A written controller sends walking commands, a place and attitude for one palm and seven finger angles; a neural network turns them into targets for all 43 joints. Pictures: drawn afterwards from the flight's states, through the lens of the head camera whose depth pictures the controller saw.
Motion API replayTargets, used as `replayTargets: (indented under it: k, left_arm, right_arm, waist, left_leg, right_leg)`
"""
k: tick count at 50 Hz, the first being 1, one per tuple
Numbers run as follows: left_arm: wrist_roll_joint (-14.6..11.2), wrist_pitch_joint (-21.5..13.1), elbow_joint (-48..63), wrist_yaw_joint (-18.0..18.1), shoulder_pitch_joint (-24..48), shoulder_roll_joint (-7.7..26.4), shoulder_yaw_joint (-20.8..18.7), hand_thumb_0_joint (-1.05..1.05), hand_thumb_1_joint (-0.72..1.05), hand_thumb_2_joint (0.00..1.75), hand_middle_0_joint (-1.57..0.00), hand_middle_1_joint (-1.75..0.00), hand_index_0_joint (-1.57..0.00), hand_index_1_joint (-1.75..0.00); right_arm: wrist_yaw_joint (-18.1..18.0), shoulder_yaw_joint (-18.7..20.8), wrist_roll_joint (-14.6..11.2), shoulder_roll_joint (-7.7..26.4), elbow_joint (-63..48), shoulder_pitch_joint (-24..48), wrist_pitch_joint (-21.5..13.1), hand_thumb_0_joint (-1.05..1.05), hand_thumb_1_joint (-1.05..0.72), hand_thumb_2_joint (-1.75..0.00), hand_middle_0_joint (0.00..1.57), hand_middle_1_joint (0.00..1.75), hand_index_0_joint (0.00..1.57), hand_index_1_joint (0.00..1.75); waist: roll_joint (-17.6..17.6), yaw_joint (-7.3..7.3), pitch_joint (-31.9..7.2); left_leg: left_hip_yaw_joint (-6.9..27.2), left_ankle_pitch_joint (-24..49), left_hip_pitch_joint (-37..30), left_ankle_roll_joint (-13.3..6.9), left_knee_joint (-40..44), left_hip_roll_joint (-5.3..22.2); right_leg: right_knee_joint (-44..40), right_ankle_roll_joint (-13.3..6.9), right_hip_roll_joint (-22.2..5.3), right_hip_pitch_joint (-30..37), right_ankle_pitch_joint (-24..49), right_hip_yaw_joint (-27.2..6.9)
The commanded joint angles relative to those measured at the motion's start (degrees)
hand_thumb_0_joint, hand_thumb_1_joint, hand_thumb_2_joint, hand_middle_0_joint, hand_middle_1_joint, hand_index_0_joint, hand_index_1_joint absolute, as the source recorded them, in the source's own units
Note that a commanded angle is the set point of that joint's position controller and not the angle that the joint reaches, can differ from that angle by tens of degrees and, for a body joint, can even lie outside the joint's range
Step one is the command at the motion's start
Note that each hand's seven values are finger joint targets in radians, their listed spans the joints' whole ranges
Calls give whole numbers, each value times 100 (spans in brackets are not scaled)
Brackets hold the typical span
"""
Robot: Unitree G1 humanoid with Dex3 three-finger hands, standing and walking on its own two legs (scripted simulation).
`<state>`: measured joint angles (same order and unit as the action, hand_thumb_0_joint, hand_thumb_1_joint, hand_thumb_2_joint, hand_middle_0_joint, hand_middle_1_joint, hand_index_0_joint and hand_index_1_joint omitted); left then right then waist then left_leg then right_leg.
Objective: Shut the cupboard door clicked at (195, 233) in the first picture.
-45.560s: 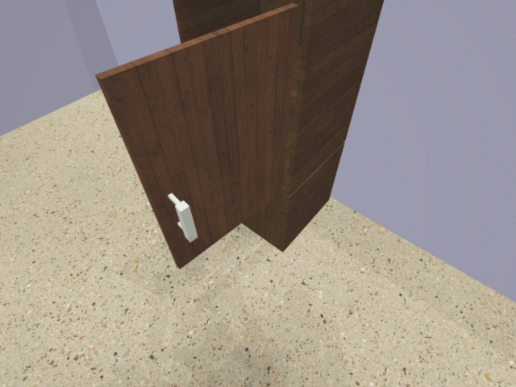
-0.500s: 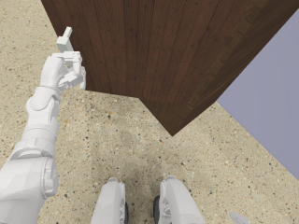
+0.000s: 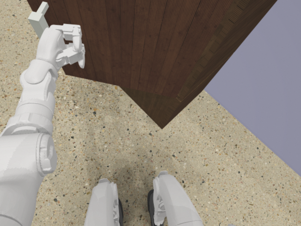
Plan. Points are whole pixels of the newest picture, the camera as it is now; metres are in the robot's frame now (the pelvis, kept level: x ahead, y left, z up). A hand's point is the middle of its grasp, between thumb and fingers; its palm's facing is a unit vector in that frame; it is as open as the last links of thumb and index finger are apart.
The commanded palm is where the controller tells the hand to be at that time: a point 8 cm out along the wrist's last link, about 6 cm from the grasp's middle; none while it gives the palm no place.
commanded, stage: push the door shut along its arc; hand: left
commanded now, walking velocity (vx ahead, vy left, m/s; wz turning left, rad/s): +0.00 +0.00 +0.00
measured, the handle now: (49, 31) +0.60 +0.20 +0.05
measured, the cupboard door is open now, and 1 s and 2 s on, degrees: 36 27 27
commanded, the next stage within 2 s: pull the fist back off the door in 0.68 s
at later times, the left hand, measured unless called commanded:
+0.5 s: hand (86, 41) +0.56 +0.11 +0.06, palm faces -0.36 -0.93 -0.04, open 3.1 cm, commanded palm +0.59 +0.12 +0.05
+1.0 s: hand (93, 29) +0.61 +0.10 +0.05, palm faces +0.09 -1.00 +0.03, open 3.1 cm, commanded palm +0.58 +0.09 +0.05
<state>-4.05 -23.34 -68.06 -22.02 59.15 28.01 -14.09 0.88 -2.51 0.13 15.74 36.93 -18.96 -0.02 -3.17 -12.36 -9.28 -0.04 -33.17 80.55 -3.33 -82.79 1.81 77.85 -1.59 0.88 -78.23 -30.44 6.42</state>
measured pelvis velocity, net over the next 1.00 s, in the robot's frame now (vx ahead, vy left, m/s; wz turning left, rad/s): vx -0.01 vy -0.01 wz -0.04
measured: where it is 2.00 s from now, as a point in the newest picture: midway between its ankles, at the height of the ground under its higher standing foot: (137, 224)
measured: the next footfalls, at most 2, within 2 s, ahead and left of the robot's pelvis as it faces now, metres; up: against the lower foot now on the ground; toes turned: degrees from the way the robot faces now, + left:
none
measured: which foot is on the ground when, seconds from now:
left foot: down 0.00-1.00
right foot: down 0.00-1.00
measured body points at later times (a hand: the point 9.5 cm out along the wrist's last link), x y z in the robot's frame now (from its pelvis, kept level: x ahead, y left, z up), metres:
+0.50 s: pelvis +0.00 -0.02 -0.02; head +0.19 +0.01 +0.39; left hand +0.58 +0.16 +0.06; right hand +0.01 -0.30 -0.12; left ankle +0.04 +0.08 -0.58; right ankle +0.05 -0.11 -0.58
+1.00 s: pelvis -0.01 -0.01 -0.03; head +0.20 +0.02 +0.37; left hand +0.60 +0.15 +0.05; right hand -0.06 -0.24 -0.12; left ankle +0.04 +0.08 -0.58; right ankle +0.05 -0.11 -0.58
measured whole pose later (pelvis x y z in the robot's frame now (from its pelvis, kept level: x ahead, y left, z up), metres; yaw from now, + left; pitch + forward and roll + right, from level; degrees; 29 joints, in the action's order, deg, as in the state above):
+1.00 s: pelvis -0.01 -0.01 -0.03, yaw -2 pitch +36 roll -6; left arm 3.4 -16.0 -70.5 5.4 74.7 28.5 -20.7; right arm 4.7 -4.2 6.0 12.9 36.8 -24.7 -4.9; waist -4.1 -16.8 -8.5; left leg 0.7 -33.2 91.0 -2.8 -87.7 3.3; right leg 81.8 -2.1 2.1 -88.6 -29.6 7.1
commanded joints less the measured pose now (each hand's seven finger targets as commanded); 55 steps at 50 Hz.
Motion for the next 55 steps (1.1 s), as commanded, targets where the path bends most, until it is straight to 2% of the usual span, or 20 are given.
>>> replayTargets:
  k: [1, 7, 10, 13, 16, 17, 23, 29, 33, 39, 40, 41, 43, 44, 45, 47, 49, 51, 54, 55]
  left_arm:
    - [-90, -285, 1165, -63, 2772, 1300, -388, 0, 90, 90, -130, -150, -130, -150]
    - [-26, -101, 1069, -250, 2822, 1657, -591, 0, 90, 90, -130, -150, -130, -150]
    - [-39, 6, 1059, -393, 2933, 1614, -478, 0, 90, 90, -130, -150, -130, -150]
    - [-78, 56, 1278, -544, 3328, 1552, -334, 0, 90, 90, -130, -150, -130, -150]
    - [-70, 219, 1089, -638, 3541, 1613, -289, 0, 90, 90, -130, -150, -130, -150]
    - [-86, 231, 1173, -669, 3758, 1437, -139, 0, 90, 90, -130, -150, -130, -150]
    - [-47, 412, 1006, -690, 4448, 1474, 9, 0, 90, 90, -130, -150, -130, -150]
    - [49, 592, 675, -686, 4812, 1145, 315, 0, 90, 90, -130, -150, -130, -150]
    - [99, 656, 769, -674, 5108, 1290, 274, 0, 90, 90, -130, -150, -130, -150]
    - [226, 816, 727, -683, 5423, 1354, 323, 0, 90, 90, -130, -150, -130, -150]
    - [-166, 917, 709, 467, 5288, 1596, -874, 0, 90, 90, -130, -150, -130, -150]
    - [-3, 970, 401, 1024, 4958, 1329, -697, 0, 90, 90, -130, -150, -130, -150]
    - [24, 913, 472, 1667, 4830, 931, -731, 0, 90, 90, -130, -150, -130, -150]
    - [105, 820, 556, 2013, 4718, 874, -797, 0, 90, 90, -130, -150, -130, -150]
    - [220, 655, 876, 2394, 4763, 840, -836, 0, 90, 90, -130, -150, -130, -150]
    - [780, 211, 1168, 3041, 4567, 863, -769, 0, 90, 90, -130, -150, -130, -150]
    - [1207, -65, 1244, 3209, 4465, 736, -417, 0, 90, 90, -130, -150, -130, -150]
    - [1304, -173, 1128, 3058, 4419, 674, -252, 0, 90, 90, -130, -150, -130, -150]
    - [918, -120, 1119, 2682, 4318, 905, -558, 0, 90, 90, -130, -150, -130, -150]
    - [763, -65, 1008, 2589, 4154, 809, -581, 0, 90, 90, -130, -150, -130, -150]
  right_arm:
    - [-65, 405, 16, 1144, -247, -1069, -14, 0, -90, -90, 20, 30, 20, 30]
    - [-89, 368, 8, 1103, -323, -1114, -23, 0, -90, -90, 20, 30, 20, 30]
    - [-117, 373, -2, 1098, -300, -1111, -44, 0, -90, -90, 20, 30, 20, 30]
    - [-151, 397, 1, 1108, -242, -1134, -115, 0, -90, -90, 20, 30, 20, 30]
    - [-212, 381, -8, 1118, -159, -1188, -159, 0, -90, -90, 20, 30, 20, 30]
    - [-219, 383, 1, 1102, -139, -1213, -203, 0, -90, -90, 20, 30, 20, 30]
    - [-300, 343, 33, 1155, 56, -1242, -366, 0, -90, -90, 20, 30, 20, 30]
    - [-322, 305, 79, 1195, 181, -1225, -517, 0, -90, -90, 20, 30, 20, 30]
    - [-330, 296, 109, 1228, 215, -1289, -623, 0, -90, -90, 20, 30, 20, 30]
    - [-322, 270, 144, 1238, 286, -1406, -694, 0, -90, -90, 20, 30, 20, 30]
    - [-252, 167, 299, 1142, -24, -1800, -679, 0, -90, -90, 20, 30, 20, 30]
    - [-145, 149, 327, 1117, -44, -1707, -649, 0, -90, -90, 20, 30, 20, 30]
    - [4, 202, 425, 1074, -59, -1761, -597, 0, -90, -90, 20, 30, 20, 30]
    - [83, 229, 478, 1055, -85, -1818, -564, 0, -90, -90, 20, 30, 20, 30]
    - [167, 256, 542, 1032, -108, -1846, -552, 0, -90, -90, 20, 30, 20, 30]
    - [357, 334, 655, 1006, -113, -1913, -524, 0, -90, -90, 20, 30, 20, 30]
    - [513, 408, 665, 1021, -15, -1985, -404, 0, -90, -90, 20, 30, 20, 30]
    - [568, 470, 617, 1050, 28, -2037, -294, 0, -90, -90, 20, 30, 20, 30]
    - [511, 462, 500, 1064, -36, -2005, -175, 0, -90, -90, 20, 30, 20, 30]
    - [489, 456, 461, 1047, -73, -1962, -159, 0, -90, -90, 20, 30, 20, 30]
  waist:
    - [-834, -185, -3287]
    - [-752, -190, -3338]
    - [-699, -273, -3370]
    - [-885, -345, -3597]
    - [-702, -467, -3475]
    - [-782, -530, -3495]
    - [-1140, -719, -3431]
    - [-1395, -890, -3234]
    - [-1519, -930, -3536]
    - [-1729, -1005, -3592]
    - [-1656, -729, -3503]
    - [-1549, -731, -3317]
    - [-1399, -723, -3285]
    - [-1386, -642, -3294]
    - [-1519, -598, -3508]
    - [-1762, -481, -3925]
    - [-1794, -591, -3996]
    - [-1567, -698, -3893]
    - [-1224, -599, -3982]
    - [-1085, -571, -3930]
  left_leg:
    - [783, 2349, -2990, 131, 871, -2]
    - [585, 2410, -2447, 51, 644, -21]
    - [524, 2340, -2317, 33, 560, -14]
    - [532, 2404, -2446, 22, 479, -10]
    - [510, 2287, -2245, -10, 403, -14]
    - [532, 2311, -2322, -24, 375, -16]
    - [560, 2125, -2358, -25, 228, 3]
    - [671, 1970, -2526, -12, 195, 29]
    - [691, 1991, -2552, -18, 120, 17]
    - [756, 2023, -2689, 1, 133, 40]
    - [895, 1792, -2452, 50, 348, 141]
    - [962, 1545, -2336, 97, 469, 173]
    - [1063, 1455, -2418, 136, 594, 191]
    - [1066, 1495, -2438, 169, 648, 192]
    - [1025, 1642, -2555, 187, 645, 184]
    - [1072, 2081, -2975, 268, 614, 202]
    - [1055, 2288, -3195, 311, 637, 208]
    - [1011, 2165, -3116, 286, 729, 179]
    - [844, 2001, -2760, 212, 878, 88]
    - [779, 1885, -2591, 191, 920, 50]
  right_leg:
    - [-838, -100, 178, 1120, 1377, -405]
    - [-749, -83, 213, 1494, 1740, -534]
    - [-789, -50, 222, 1571, 1797, -584]
    - [-766, -54, 222, 1522, 1879, -607]
    - [-805, -42, 234, 1530, 1840, -633]
    - [-787, -52, 240, 1397, 1835, -622]
    - [-789, -71, 249, 940, 1472, -590]
    - [-694, -102, 288, 284, 1143, -411]
    - [-607, -111, 301, 231, 1142, -400]
    - [-517, -124, 324, 23, 1129, -296]
    - [-526, -104, 268, 12, 1026, -260]
    - [-512, -77, 247, -59, 855, -243]
    - [-489, -28, 221, -121, 805, -196]
    - [-509, -16, 215, -43, 828, -196]
    - [-510, -3, 202, 24, 903, -221]
    - [-410, -18, 202, -55, 1053, -217]
    - [-468, -22, 199, 44, 1157, -220]
    - [-627, -23, 207, 369, 1204, -252]
    - [-844, -8, 230, 1194, 1339, -339]
    - [-927, 7, 239, 1399, 1334, -383]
